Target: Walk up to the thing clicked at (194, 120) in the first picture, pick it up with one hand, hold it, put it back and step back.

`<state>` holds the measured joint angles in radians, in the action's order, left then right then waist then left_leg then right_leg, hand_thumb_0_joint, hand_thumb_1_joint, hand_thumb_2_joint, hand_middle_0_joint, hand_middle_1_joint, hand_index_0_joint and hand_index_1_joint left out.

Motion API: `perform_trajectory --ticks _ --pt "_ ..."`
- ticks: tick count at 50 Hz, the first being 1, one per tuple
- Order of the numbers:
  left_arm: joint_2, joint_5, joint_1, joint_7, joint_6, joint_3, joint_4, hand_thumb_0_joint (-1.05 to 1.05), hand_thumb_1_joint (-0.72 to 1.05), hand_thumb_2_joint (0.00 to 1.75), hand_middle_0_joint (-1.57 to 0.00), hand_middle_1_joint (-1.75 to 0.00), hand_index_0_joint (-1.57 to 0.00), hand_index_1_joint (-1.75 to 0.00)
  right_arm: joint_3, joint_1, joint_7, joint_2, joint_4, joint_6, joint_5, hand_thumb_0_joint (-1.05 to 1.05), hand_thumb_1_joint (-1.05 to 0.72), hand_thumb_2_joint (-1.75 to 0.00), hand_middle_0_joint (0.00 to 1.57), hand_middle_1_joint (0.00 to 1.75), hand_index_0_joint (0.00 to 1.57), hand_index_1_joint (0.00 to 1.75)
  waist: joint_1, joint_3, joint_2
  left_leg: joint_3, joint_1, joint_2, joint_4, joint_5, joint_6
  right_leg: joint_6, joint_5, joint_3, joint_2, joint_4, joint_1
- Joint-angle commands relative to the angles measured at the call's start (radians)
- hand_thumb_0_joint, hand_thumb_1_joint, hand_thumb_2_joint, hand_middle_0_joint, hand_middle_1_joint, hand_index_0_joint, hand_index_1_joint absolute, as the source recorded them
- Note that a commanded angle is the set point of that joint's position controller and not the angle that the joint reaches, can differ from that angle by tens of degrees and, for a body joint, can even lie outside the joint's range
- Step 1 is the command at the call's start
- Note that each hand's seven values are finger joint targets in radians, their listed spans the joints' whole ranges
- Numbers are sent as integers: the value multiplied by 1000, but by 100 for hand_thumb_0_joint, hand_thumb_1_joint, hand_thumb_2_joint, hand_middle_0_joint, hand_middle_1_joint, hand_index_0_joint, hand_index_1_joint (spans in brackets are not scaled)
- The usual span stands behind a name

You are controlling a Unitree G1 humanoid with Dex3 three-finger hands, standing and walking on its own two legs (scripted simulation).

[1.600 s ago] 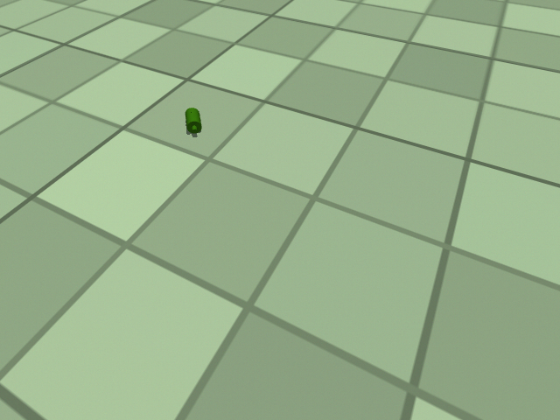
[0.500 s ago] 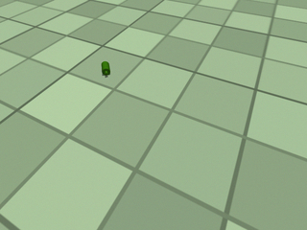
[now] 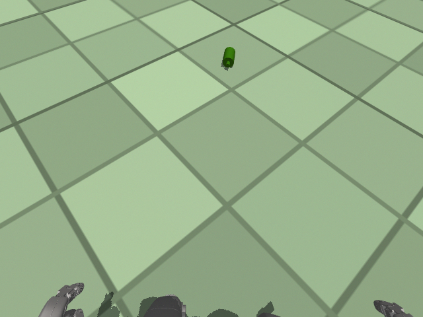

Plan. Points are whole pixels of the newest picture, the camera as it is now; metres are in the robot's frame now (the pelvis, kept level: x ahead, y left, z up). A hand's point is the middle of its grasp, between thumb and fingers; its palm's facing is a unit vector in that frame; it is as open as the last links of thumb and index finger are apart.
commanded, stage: walk up
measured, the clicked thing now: (228, 58) +1.84 -0.11 -0.72
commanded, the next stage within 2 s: stand in 1.66 s
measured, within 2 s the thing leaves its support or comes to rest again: neither
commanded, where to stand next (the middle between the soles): +0.05 +0.00 m, yaw +26 degrees
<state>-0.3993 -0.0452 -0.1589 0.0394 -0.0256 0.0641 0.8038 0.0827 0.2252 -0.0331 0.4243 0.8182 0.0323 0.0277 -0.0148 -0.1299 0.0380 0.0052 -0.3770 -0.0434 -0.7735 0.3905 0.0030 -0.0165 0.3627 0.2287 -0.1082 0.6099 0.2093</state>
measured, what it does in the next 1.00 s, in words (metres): steps on the spot, turning left: left foot, then right foot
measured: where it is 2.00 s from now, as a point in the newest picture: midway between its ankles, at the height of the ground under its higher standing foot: outside the picture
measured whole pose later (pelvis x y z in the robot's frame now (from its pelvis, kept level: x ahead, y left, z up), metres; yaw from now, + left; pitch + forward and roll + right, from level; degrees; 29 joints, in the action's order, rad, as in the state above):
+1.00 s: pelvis -0.01 -0.01 -0.01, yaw +26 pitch -2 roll +0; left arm -0.40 -0.01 -0.26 0.01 -0.02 0.05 0.86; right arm 0.02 0.23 0.01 0.38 0.83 -0.03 0.02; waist -0.01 -0.09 0.04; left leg -0.07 -0.36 0.04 -0.71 0.31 -0.01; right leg -0.03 0.49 0.01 -0.07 0.77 0.33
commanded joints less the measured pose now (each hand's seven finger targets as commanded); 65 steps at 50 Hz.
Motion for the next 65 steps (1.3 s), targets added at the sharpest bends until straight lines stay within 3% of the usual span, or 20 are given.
perform_trajectory --ticks 1,3,5,8,18,19,21,22,23,26,32,36,38,40,43,50,52,54,59,65 --pt "-230 22 14 -5 2 76 -104 0 90 90 -20 -30 -20 -30 65 178 32 167 -35 -57 -3 0 -90 -90 20 30 20 30 43 167 50 111 264 93 291 -253 -21 -92 -333 -64 -131 160 49" --pt "-99 30 -26 1 -13 42 -142 0 90 90 -20 -30 -20 -30 101 168 61 353 -77 -74 20 0 -90 -90 20 30 20 30 28 154 -361 -550 371 -268 395 -490 -194 27 280 -86 101 517 431" --pt "-216 28 10 -11 -19 62 -138 0 90 90 -20 -30 -20 -30 101 80 70 382 -110 -78 -8 0 -90 -90 20 30 20 30 20 99 -251 -675 141 -348 465 -276 -327 10 272 -291 10 550 312" --pt "-206 38 -74 -7 -20 68 -74 0 90 90 -20 -30 -20 -30 58 13 81 252 -138 -79 -9 0 -90 -90 20 30 20 30 -17 93 -208 -305 136 -151 359 -318 -202 -1 110 -277 2 470 308" --pt "-154 36 -184 -37 32 72 -42 0 90 90 -20 -30 -20 -30 45 0 63 228 -194 -39 -4 0 -90 -90 20 30 20 30 -41 192 -191 -304 -31 -63 99 -519 -170 -15 -57 -169 124 -38 -43" --pt "-188 27 -218 -45 43 82 -40 0 90 90 -20 -30 -20 -30 29 -8 64 177 -202 -34 -17 0 -90 -90 20 30 20 30 -69 212 -95 -281 -36 -6 -6 -411 -121 -31 -99 -257 64 -152 -74" --pt "-333 -1 -128 -49 57 105 -83 0 90 90 -20 -30 -20 -30 16 21 77 125 -209 -27 -23 0 -90 -90 20 30 20 30 -30 146 173 -130 -298 165 -317 224 -19 -182 -223 -730 -340 -286 -97" --pt "-379 7 -37 -47 54 110 -104 0 90 90 -20 -30 -20 -30 33 53 88 177 -186 -24 -16 0 -90 -90 20 30 20 30 -10 143 232 -157 -268 96 -458 280 -17 -319 -197 -879 -444 -337 1" --pt "-339 15 -15 -46 53 106 -110 0 90 90 -20 -30 -20 -30 47 51 83 225 -162 -27 -11 0 -90 -90 20 30 20 30 3 80 172 -172 -239 68 -484 230 -5 -322 -178 -818 -420 -345 59" --pt "-253 14 -21 -54 65 77 -81 0 90 90 -20 -30 -20 -30 51 58 46 195 -116 -25 -16 0 -90 -90 20 30 20 30 7 23 94 -120 -199 83 -421 31 -6 -158 -152 -366 -151 -230 79" --pt "-275 -1 -117 -39 69 89 -95 0 90 90 -20 -30 -20 -30 28 11 20 147 -119 -49 -14 0 -90 -90 20 30 20 30 -47 110 216 -26 -125 37 -8 79 11 -202 -267 -286 -176 -151 -114" --pt "-232 30 -147 -33 41 64 -100 0 90 90 -20 -30 -20 -30 36 110 39 143 -54 -81 -6 0 -90 -90 20 30 20 30 -1 180 85 60 185 123 315 -224 -14 -122 -402 -179 -123 161 0" --pt "-99 40 -175 -31 28 22 -123 0 90 90 -20 -30 -20 -30 63 106 56 276 -68 -93 13 0 -90 -90 20 30 20 30 -8 188 -303 -469 331 -190 371 -313 -140 -6 213 -139 27 417 347" --pt "-232 38 -72 -51 13 53 -100 0 90 90 -20 -30 -20 -30 67 40 60 337 -75 -86 -5 0 -90 -90 20 30 20 30 29 105 -220 -664 27 -310 465 -29 -314 -7 296 -277 -1 435 237" --pt "-211 43 -144 -39 17 55 -43 0 90 90 -20 -30 -20 -30 26 -19 68 223 -84 -92 -7 0 -90 -90 20 30 20 30 -20 77 -186 -361 86 -147 352 -230 -205 -11 149 -280 -10 362 267" --pt "-168 33 -168 -45 43 41 32 0 90 90 -20 -30 -20 -30 10 -43 56 209 -61 -71 -22 0 -90 -90 20 30 20 30 -30 156 -196 -260 -4 -90 214 -292 -157 -17 -23 -174 83 -78 -32" --pt "-218 15 -158 -53 59 50 38 0 90 90 -20 -30 -20 -30 -17 -62 53 136 -64 -66 -42 0 -90 -90 20 30 20 30 -43 185 -57 -209 -55 -22 90 -266 -76 -65 -106 -349 -38 -188 -96" --pt "-301 11 11 -44 61 52 6 0 90 90 -20 -30 -20 -30 1 -18 59 153 -16 -58 -36 0 -90 -90 20 30 20 30 24 107 123 -71 46 79 -49 151 -24 -211 49 -583 -261 -272 165" --pt "-188 34 29 -38 56 13 47 0 90 90 -20 -30 -20 -30 2 -68 43 182 33 -80 -23 0 -90 -90 20 30 20 30 3 75 -17 -316 80 -49 293 -121 -94 -28 -6 -261 9 -81 148" --pt "-191 36 38 -34 61 7 106 0 90 90 -20 -30 -20 -30 -24 -102 36 168 93 -82 -20 0 -90 -90 20 30 20 30 2 101 -36 -237 50 -6 310 -125 -53 -53 31 -290 -33 -187 28"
